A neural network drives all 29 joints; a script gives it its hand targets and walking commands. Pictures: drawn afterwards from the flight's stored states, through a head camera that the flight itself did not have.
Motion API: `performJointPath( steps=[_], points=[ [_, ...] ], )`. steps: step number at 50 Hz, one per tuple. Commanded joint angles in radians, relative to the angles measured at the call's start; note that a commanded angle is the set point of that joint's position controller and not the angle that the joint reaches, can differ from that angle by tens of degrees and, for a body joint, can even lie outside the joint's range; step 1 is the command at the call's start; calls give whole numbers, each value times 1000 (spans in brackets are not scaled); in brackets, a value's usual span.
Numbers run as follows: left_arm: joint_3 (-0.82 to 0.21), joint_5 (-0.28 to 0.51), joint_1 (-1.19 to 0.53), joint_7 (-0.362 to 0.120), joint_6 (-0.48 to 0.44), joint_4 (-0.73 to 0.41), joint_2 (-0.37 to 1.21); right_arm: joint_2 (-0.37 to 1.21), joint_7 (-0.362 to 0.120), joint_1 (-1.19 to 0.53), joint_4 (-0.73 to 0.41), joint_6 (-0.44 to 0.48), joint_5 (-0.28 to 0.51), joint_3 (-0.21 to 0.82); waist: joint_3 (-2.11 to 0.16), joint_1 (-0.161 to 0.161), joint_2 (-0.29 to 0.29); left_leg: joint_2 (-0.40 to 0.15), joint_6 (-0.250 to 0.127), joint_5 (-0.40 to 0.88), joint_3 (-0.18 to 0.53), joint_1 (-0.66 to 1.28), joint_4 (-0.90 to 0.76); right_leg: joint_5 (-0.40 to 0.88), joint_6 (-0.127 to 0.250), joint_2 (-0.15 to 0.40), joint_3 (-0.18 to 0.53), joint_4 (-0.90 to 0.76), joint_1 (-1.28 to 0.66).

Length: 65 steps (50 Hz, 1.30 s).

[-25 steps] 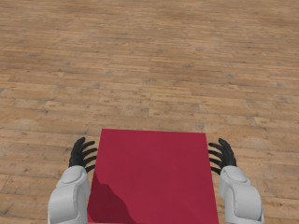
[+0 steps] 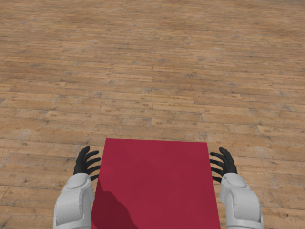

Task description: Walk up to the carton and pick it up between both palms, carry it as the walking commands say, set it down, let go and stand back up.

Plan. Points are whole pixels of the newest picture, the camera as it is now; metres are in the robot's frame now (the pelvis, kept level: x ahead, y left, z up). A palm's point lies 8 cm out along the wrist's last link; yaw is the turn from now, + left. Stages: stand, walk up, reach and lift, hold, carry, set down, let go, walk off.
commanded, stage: carry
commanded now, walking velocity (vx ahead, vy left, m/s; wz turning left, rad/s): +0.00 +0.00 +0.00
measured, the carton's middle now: (154, 188) +0.27 +0.00 -0.04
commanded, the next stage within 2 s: hold in 0.02 s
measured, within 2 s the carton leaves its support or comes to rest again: neither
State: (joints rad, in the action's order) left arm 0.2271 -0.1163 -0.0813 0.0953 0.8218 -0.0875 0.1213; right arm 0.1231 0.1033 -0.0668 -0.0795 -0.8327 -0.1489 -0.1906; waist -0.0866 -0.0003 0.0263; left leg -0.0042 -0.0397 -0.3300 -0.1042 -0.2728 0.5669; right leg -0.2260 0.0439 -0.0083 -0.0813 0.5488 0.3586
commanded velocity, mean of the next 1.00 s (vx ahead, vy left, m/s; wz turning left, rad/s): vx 0.00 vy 0.00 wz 0.00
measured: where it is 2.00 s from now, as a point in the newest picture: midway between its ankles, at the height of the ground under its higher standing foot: outside the picture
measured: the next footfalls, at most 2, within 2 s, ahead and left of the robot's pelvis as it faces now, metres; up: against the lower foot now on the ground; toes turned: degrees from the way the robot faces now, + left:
none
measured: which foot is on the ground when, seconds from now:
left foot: down 0.00-1.00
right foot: down 0.00-1.00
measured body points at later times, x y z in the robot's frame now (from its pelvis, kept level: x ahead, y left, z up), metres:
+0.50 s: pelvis -0.04 +0.00 +0.00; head -0.07 -0.01 +0.45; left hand +0.27 +0.20 +0.01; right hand +0.27 -0.18 +0.00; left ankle -0.02 +0.10 -0.73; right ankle +0.03 -0.10 -0.73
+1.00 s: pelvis -0.01 -0.01 -0.02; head +0.09 +0.00 +0.42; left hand +0.29 +0.21 -0.09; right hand +0.30 -0.16 -0.09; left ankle -0.02 +0.10 -0.73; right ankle +0.03 -0.10 -0.73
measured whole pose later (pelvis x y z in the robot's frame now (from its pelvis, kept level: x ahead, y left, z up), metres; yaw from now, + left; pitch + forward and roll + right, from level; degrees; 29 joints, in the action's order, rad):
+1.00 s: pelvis -0.01 -0.01 -0.02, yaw +6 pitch +18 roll +0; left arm 0.38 -0.17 -0.31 0.00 0.27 0.55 0.04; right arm 0.10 0.04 -0.25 0.47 -0.32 -0.18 -0.30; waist -0.11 0.03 -0.01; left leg 0.07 -0.02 -0.32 0.08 -0.72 0.73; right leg -0.24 0.04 -0.07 0.01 0.68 0.75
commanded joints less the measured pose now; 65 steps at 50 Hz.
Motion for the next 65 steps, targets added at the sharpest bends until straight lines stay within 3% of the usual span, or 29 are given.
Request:
performJointPath(
  steps=[1,2,3,5,8,9,10,12,16,18,20,24,29,34,41,48,51,54,60,65],
  points=[
    [-637,247,-492,-220,-17,-124,640,613,-228,-535,-167,37,292,586,-285,-1,-31,-132,-10,214,101,74,-100,214,9,140,103,-72,-134],
    [-552,106,-237,-226,-44,227,479,423,-245,-316,144,59,166,520,-82,-38,-105,48,7,342,173,128,-202,306,-19,-25,155,-133,-335],
    [-599,126,-268,-228,-89,158,501,431,-250,-347,55,104,180,537,-131,-18,-111,40,14,437,183,144,-189,382,-22,-26,165,-134,-363],
    [-667,166,-295,-244,-150,45,564,515,-267,-366,-60,163,200,634,-231,-19,-117,30,14,560,215,160,-201,479,-21,-30,179,-132,-413],
    [-715,244,-482,-254,-202,-116,668,649,-291,-568,-236,197,278,750,-429,-65,-44,35,18,742,226,215,-163,572,-43,-54,173,-117,-491],
    [-710,252,-514,-255,-205,-132,664,636,-298,-605,-228,199,276,739,-456,-62,-29,43,16,682,224,198,-171,564,-35,-60,166,-114,-509],
    [-732,257,-514,-263,-212,-148,721,641,-304,-532,-134,199,308,703,-386,2,-56,52,3,521,262,119,-188,467,-1,-60,172,-117,-416],
    [-696,237,-556,-280,-214,-51,698,611,-311,-555,-61,199,276,647,-281,20,-28,51,0,377,241,81,-203,350,-3,-56,163,-129,-365],
    [-568,172,-651,-332,-214,287,685,613,-333,-608,221,202,144,469,-76,92,14,45,-13,1,211,-19,-230,7,-18,-53,143,-150,-296],
    [-513,143,-784,-370,-248,413,734,693,-366,-717,352,222,121,421,-33,93,-7,30,-27,-174,224,-102,-234,-143,-25,-62,142,-122,-317],
    [-442,105,-914,-411,-298,542,802,791,-404,-852,463,262,112,389,-50,65,-37,17,-36,-261,228,-168,-223,-216,-29,-64,149,-93,-334],
    [-359,73,-1044,-447,-371,651,899,863,-437,-1063,481,331,138,378,-179,22,-66,16,-34,-219,219,-190,-184,-180,-28,-57,162,-58,-350],
    [-240,3,-953,-451,-397,771,880,859,-430,-1036,565,358,109,324,-201,6,-2,37,-36,-121,210,-179,-124,-138,-28,-35,187,-71,-259],
    [-253,1,-898,-448,-431,712,841,887,-416,-933,566,397,99,337,-287,-9,15,48,-34,51,213,-168,-72,60,-34,-21,203,-47,-232],
    [-392,52,-813,-429,-498,618,836,852,-376,-804,495,494,122,417,-519,38,-39,75,-12,279,222,-229,26,394,-31,-16,227,47,-221],
    [-463,85,-742,-407,-590,595,817,813,-348,-716,461,589,143,475,-698,53,-69,82,-3,429,233,-354,143,564,-38,-31,229,177,-109],
    [-495,95,-726,-389,-613,578,818,780,-347,-709,446,615,154,494,-755,55,-71,82,8,464,239,-370,178,556,-39,-46,216,223,-26],
    [-496,93,-720,-369,-618,592,811,726,-356,-734,446,624,147,488,-770,48,-66,82,19,460,244,-372,211,459,-36,-64,192,264,119],
    [-492,98,-809,-340,-604,614,829,671,-390,-848,469,618,145,460,-797,48,-52,83,39,347,239,-412,278,249,-28,-87,141,347,342],
    [-476,104,-883,-334,-588,626,846,701,-411,-954,499,594,167,459,-857,20,-22,90,40,250,226,-478,337,150,-29,-92,122,416,435]
  ],
)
